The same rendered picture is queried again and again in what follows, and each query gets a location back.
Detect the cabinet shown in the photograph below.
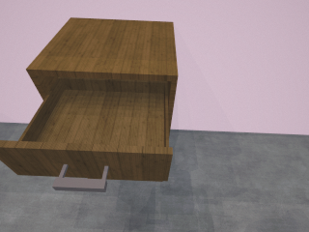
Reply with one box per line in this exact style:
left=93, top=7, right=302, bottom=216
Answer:
left=26, top=17, right=179, bottom=182

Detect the drawer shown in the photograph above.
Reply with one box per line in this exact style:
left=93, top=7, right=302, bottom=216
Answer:
left=0, top=76, right=173, bottom=182

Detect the handle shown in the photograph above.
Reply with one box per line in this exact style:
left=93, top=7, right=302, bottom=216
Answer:
left=52, top=164, right=109, bottom=192

